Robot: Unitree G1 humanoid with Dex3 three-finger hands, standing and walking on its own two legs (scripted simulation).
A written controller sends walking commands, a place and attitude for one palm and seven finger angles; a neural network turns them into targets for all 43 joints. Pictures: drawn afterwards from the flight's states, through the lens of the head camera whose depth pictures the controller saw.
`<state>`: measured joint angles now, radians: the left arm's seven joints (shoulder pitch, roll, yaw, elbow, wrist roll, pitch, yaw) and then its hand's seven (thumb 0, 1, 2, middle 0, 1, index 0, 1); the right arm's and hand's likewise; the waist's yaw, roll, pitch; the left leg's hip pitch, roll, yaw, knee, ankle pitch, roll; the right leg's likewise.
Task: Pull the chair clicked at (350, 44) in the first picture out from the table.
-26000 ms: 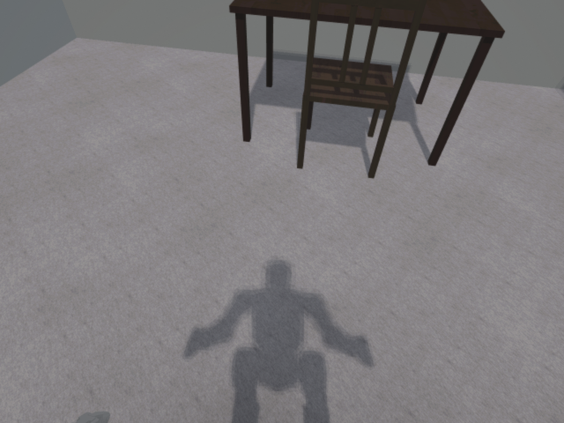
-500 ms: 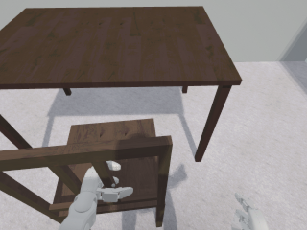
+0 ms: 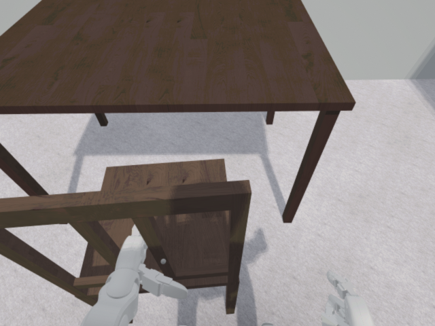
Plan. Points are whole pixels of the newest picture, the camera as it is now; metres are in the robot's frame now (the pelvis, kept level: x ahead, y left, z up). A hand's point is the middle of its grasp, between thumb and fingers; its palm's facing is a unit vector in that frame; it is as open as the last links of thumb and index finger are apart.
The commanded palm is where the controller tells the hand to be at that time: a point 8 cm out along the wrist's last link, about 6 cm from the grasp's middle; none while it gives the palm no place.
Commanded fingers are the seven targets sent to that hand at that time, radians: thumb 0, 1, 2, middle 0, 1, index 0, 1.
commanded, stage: draw the fingers out of the gap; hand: left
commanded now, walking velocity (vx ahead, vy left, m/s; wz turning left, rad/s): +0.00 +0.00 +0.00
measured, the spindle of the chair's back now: (111, 253) +0.27 +0.22 -0.04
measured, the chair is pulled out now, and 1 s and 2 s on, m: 0.23 0.23 0.22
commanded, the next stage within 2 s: draw the hand back to the body in 0.80 s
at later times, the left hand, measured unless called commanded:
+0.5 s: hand (159, 303) +0.18 +0.11 -0.04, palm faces +0.00 -0.99 -0.16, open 17.5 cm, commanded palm +0.16 +0.16 -0.01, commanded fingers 0.00 -0.55 0.20 0.00 0.00 0.00 0.00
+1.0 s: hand out of the picture +0.12 +0.12 -0.02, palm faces +0.07 -1.00 -0.05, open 17.5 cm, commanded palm +0.09 +0.18 +0.01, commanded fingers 0.00 -0.55 0.20 0.00 0.00 0.00 0.00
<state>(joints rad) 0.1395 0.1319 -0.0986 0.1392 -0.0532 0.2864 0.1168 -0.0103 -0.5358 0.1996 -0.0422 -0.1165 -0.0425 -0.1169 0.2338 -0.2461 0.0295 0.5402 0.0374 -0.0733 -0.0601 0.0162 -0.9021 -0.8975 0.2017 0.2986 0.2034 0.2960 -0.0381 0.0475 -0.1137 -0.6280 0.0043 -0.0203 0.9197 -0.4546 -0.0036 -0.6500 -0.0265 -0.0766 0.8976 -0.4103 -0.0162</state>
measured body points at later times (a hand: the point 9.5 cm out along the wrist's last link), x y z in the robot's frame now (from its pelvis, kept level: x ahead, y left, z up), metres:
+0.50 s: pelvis +0.01 -0.01 -0.01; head +0.04 -0.02 +0.43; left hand +0.18 +0.16 -0.02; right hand +0.19 -0.24 -0.08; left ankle +0.00 +0.12 -0.69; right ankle +0.02 -0.11 -0.69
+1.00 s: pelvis +0.00 +0.00 -0.03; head +0.03 -0.01 +0.42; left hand +0.12 +0.17 -0.01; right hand +0.20 -0.24 -0.08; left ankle +0.00 +0.12 -0.69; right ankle +0.02 -0.11 -0.69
